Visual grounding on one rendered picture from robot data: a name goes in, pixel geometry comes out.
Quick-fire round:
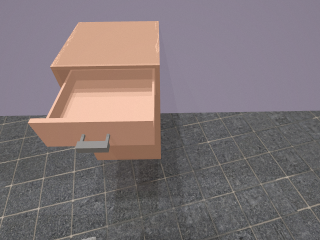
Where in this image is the cabinet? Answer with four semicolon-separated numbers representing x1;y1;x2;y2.
50;21;161;160

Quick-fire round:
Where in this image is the handle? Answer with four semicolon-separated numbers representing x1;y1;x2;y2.
75;133;110;153

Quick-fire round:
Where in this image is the drawer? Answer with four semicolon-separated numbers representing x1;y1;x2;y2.
28;68;155;147

